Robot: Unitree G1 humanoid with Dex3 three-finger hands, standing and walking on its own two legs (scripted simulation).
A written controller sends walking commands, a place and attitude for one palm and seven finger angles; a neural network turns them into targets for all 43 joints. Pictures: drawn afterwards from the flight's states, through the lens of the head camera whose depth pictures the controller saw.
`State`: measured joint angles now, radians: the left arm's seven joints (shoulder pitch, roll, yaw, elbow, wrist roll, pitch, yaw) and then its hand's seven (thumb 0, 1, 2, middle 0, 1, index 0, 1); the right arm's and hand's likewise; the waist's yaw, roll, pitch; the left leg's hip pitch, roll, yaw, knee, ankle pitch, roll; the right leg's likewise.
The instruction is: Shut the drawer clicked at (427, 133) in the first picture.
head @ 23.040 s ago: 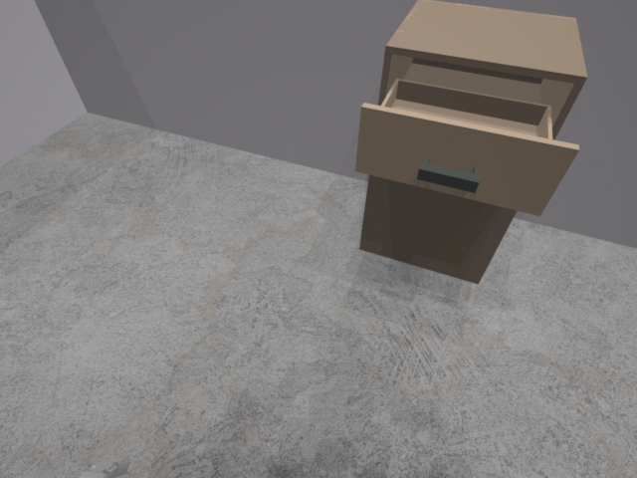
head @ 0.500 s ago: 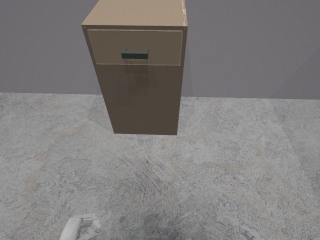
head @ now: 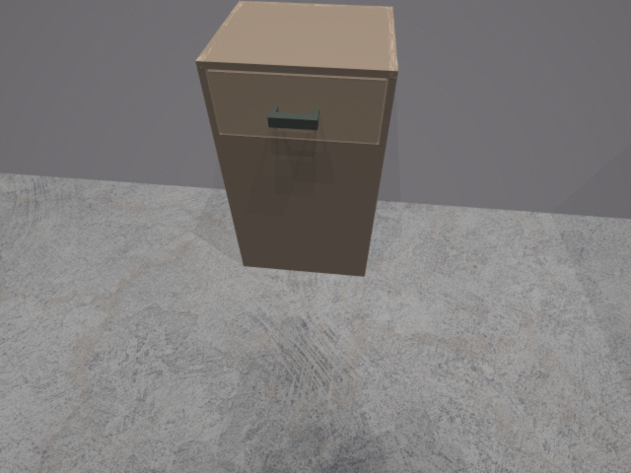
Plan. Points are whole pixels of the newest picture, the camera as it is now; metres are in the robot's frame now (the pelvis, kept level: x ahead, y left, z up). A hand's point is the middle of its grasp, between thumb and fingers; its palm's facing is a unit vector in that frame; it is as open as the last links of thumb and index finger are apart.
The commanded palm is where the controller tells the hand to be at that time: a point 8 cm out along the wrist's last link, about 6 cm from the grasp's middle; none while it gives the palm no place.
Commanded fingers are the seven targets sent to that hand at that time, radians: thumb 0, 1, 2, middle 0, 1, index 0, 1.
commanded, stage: let the arm hang, fingers relaxed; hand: left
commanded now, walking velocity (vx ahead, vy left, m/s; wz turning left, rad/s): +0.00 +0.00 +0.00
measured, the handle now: (294, 115) +0.94 +0.12 -0.05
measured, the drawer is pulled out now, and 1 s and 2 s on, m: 0.00 0.00 0.00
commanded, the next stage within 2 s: look to check the result in 0.38 s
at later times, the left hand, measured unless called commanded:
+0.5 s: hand out of the picture +0.00 +0.17 -0.18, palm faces +0.03 -0.98 -0.18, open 7.4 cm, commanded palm none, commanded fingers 0.00 0.90 0.90 -0.20 -0.30 -0.20 -0.30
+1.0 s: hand out of the picture +0.03 +0.18 -0.18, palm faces +0.02 -0.98 -0.19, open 7.4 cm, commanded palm none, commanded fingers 0.00 0.90 0.90 -0.20 -0.30 -0.20 -0.30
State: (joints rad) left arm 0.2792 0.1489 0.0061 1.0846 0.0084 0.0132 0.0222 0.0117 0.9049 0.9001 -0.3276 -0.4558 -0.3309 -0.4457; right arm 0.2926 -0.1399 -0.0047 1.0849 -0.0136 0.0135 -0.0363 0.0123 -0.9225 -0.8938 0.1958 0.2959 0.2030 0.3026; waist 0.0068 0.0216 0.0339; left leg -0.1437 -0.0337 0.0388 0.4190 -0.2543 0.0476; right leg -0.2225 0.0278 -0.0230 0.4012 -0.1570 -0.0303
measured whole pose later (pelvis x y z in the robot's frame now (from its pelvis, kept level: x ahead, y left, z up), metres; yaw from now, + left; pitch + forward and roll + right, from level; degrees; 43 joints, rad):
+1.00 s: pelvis +0.02 +0.00 +0.00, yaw -1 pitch -1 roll +0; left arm 0.24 0.15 0.02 1.15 0.01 -0.01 0.03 0.01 0.91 0.90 -0.20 -0.30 -0.20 -0.30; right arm 0.29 -0.15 -0.01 1.14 -0.01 -0.01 -0.05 0.00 -0.91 -0.89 0.19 0.30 0.20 0.30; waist -0.01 0.01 0.04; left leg -0.10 -0.03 0.06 0.39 -0.27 0.05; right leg -0.19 0.03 0.00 0.40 -0.18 -0.03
